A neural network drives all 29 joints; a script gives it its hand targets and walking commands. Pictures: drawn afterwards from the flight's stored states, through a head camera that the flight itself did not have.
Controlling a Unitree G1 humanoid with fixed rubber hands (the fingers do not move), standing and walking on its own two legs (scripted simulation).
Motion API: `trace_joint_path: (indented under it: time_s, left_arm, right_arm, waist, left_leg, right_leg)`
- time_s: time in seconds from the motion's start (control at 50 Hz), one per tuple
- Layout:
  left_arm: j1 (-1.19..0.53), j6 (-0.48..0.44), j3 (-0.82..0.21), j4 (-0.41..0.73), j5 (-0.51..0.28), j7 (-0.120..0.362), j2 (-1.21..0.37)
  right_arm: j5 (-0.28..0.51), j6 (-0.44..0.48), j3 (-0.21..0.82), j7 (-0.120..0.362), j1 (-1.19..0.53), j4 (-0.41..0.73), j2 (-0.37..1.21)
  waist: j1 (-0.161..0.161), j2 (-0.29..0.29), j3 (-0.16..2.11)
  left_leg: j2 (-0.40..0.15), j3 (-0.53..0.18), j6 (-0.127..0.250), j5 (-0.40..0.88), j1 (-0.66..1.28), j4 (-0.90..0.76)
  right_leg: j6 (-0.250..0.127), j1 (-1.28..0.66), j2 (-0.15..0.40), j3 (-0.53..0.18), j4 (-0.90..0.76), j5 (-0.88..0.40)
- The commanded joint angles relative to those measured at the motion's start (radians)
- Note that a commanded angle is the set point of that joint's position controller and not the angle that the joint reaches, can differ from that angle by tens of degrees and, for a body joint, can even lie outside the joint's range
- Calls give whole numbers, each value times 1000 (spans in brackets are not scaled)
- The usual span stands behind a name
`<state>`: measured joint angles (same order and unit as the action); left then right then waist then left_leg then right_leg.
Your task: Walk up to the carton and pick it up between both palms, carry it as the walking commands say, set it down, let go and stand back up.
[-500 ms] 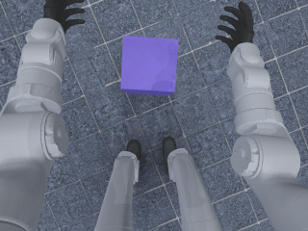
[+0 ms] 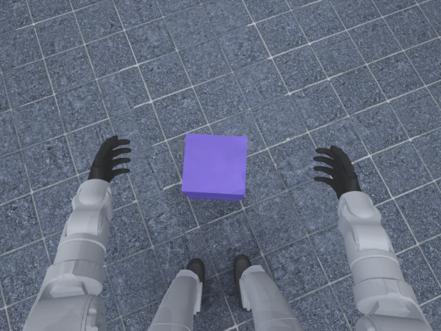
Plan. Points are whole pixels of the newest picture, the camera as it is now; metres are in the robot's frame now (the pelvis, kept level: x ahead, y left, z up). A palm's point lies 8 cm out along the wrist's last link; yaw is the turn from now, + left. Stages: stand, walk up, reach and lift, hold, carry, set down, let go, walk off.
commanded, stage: let go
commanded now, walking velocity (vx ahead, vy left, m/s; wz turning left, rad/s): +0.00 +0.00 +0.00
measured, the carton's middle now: (215, 170) +0.48 +0.01 -0.61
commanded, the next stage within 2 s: stand in 0.96 s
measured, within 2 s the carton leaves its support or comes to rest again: neither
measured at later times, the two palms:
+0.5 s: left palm (62, 289) +0.19 +0.23 -0.03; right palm (383, 289) +0.18 -0.23 -0.03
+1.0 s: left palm (51, 281) +0.21 +0.25 -0.03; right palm (377, 270) +0.20 -0.23 -0.03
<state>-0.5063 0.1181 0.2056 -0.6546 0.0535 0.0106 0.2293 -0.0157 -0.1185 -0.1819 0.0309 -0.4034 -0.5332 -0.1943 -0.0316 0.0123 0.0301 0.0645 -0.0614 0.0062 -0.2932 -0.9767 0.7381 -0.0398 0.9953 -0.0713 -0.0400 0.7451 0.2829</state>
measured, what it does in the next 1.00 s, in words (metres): stands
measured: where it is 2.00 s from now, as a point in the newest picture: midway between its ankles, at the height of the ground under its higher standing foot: (219, 294)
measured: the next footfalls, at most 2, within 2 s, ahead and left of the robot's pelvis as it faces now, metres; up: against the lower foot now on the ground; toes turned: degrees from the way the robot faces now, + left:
none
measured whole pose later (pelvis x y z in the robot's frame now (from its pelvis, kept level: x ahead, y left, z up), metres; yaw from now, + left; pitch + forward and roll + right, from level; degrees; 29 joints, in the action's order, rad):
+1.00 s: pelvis +0.04 +0.01 +0.04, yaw -1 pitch -3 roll +0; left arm 0.21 0.09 0.02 -0.51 0.01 0.01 0.23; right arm -0.02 -0.16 -0.02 0.02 0.19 -0.47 -0.23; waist -0.01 0.02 -0.05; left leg 0.05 -0.04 0.03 -0.32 -0.10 0.47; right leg -0.03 0.12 -0.05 -0.05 0.48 0.31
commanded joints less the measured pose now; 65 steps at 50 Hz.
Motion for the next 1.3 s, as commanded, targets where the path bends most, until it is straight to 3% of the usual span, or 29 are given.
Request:
trace_joint_path:
  time_s: [0.0,0.06,0.08,0.1,0.14,0.2,0.28,0.38,0.4,0.42,0.48,0.58,0.6,0.64,0.7,0.74,0.76,0.78,0.82,0.86,0.88,0.92,0.94,0.98,1.02,1.06,1.14,1.26,1.28]
  left_arm:
    - [-29,-69,4,7,-7,17,66]
    - [110,-74,-21,-82,0,22,40]
    - [185,-73,-23,-105,20,14,39]
    - [349,-90,-28,-53,51,7,8]
    - [356,-124,-19,-3,55,10,36]
    - [310,-158,-53,163,11,19,78]
    - [460,-141,-91,306,-2,27,37]
    - [591,-98,-112,272,-19,38,44]
    - [664,-87,-119,266,-29,42,33]
    - [654,-79,-118,278,-36,47,50]
    - [688,-63,-126,297,-49,53,51]
    - [691,-26,-128,327,-49,56,63]
    - [677,-20,-137,309,-56,59,63]
    - [678,-1,-146,335,-43,57,65]
    - [676,1,-144,357,-39,50,71]
    - [671,-6,-153,357,-56,47,58]
    - [685,-3,-153,358,-52,40,53]
    - [728,8,-164,302,-58,39,51]
    - [701,-3,-153,316,-57,26,77]
    - [694,-16,-154,283,-61,14,79]
    - [705,-17,-145,283,-48,5,88]
    - [725,-25,-153,233,-61,-5,86]
    - [732,-57,-120,154,-25,-27,192]
    - [669,-64,-117,153,-12,-37,186]
    - [695,-90,-115,133,-13,-30,206]
    - [668,-109,-126,93,-9,-23,190]
    - [662,-121,-128,49,-15,-25,194]
    - [658,-129,-120,9,-11,-32,251]
    - [691,-128,-127,-2,-21,-30,228]
  right_arm:
    - [21,66,40,9,-48,5,-13]
    - [27,63,75,11,117,-155,40]
    - [2,68,71,8,168,-149,36]
    - [-30,84,68,8,334,-109,7]
    - [-37,129,42,-10,324,25,-56]
    - [20,143,77,-6,312,119,-72]
    - [6,133,92,3,478,176,-81]
    - [39,98,147,35,502,204,-74]
    - [13,94,135,32,587,210,-92]
    - [25,86,123,34,550,218,-114]
    - [16,62,127,44,532,236,-111]
    - [5,19,119,50,612,183,-108]
    - [-12,14,100,44,585,199,-112]
    - [-8,-8,99,46,596,175,-120]
    - [0,-3,106,47,560,212,-112]
    - [0,-10,122,44,551,231,-107]
    - [1,-18,124,41,576,196,-105]
    - [-7,-32,106,32,589,192,-126]
    - [3,-43,120,24,582,195,-114]
    - [1,-57,132,14,544,224,-95]
    - [4,-63,128,10,567,186,-104]
    - [17,-79,130,-5,571,195,-125]
    - [-24,-9,82,-45,568,76,-253]
    - [-24,41,87,-57,595,38,-219]
    - [-25,68,103,-57,548,28,-203]
    - [-25,87,92,-57,556,-20,-205]
    - [-26,109,94,-53,538,-63,-253]
    - [-16,119,106,-56,558,-121,-256]
    - [-24,129,94,-56,563,-129,-280]
  waist:
    - [26,-78,470]
    - [42,-41,472]
    - [42,-41,409]
    - [38,-17,497]
    - [-4,-65,515]
    - [-11,-64,391]
    - [-14,20,276]
    - [27,34,26]
    - [15,-32,61]
    - [18,5,19]
    - [46,-45,-12]
    - [20,-8,-51]
    - [0,-63,-86]
    - [12,30,-138]
    - [25,38,-106]
    - [22,-30,-78]
    - [29,54,-59]
    - [10,5,-60]
    - [21,55,-21]
    - [29,-16,-23]
    - [50,29,24]
    - [27,-38,32]
    - [43,-19,-37]
    - [15,-37,-20]
    - [49,9,-23]
    - [23,-18,19]
    - [37,7,63]
    - [21,-61,54]
    - [28,-23,96]
  left_leg:
    - [-27,19,12,263,184,-76]
    - [-30,18,4,274,240,-121]
    - [-32,9,9,217,328,-137]
    - [-31,16,-11,320,452,-155]
    - [-34,10,-18,295,470,-159]
    - [-41,13,14,209,499,-211]
    - [-51,30,-13,160,700,-280]
    - [-44,24,10,104,720,-358]
    - [-50,23,9,118,779,-357]
    - [-46,28,-2,110,777,-354]
    - [-54,20,5,86,777,-371]
    - [-55,30,-13,93,895,-375]
    - [-53,29,-7,58,886,-381]
    - [-56,28,-12,35,875,-387]
    - [-59,13,-20,172,892,-365]
    - [-59,4,-6,232,907,-363]
    - [-66,8,-21,310,928,-348]
    - [-58,9,-21,318,931,-337]
    - [-58,2,-23,399,962,-313]
    - [-54,-13,-12,471,1001,-294]
    - [-50,2,-20,501,1021,-277]
    - [-45,-6,-4,479,1001,-268]
    - [-96,11,-24,424,857,-252]
    - [-99,-15,-28,208,851,-300]
    - [-113,-38,-17,251,797,-302]
    - [-110,-36,-7,230,860,-298]
    - [-123,-38,-6,315,853,-289]
    - [-136,-51,9,350,861,-291]
    - [-132,-54,6,310,867,-291]
  right_leg:
    - [75,-485,65,-50,-73,-449]
    - [67,-573,82,-53,-115,-447]
    - [73,-562,81,-44,-149,-371]
    - [71,-649,70,-35,-161,-465]
    - [79,-731,72,-58,-192,-535]
    - [79,-758,70,-52,-213,-449]
    - [54,-805,71,-31,-291,-240]
    - [54,-789,73,-1,-364,-131]
    - [55,-861,65,-1,-366,-138]
    - [50,-824,62,2,-378,-104]
    - [51,-898,61,-1,-368,-100]
    - [43,-886,48,19,-374,-67]
    - [48,-874,46,19,-379,-40]
    - [40,-891,41,25,-371,-28]
    - [41,-882,33,25,-343,-128]
    - [56,-902,29,26,-328,-185]
    - [52,-899,26,21,-320,-209]
    - [51,-913,21,26,-318,-230]
    - [51,-891,20,19,-312,-260]
    - [65,-841,23,26,-304,-324]
    - [65,-867,24,20,-298,-336]
    - [66,-871,34,4,-297,-369]
    - [76,-783,102,-19,-301,-388]
    - [56,-781,112,-57,-318,-238]
    - [43,-812,114,-63,-310,-216]
    - [49,-792,121,-69,-334,-252]
    - [47,-844,128,-74,-326,-357]
    - [40,-836,142,-85,-325,-346]
    - [38,-865,141,-91,-341,-323]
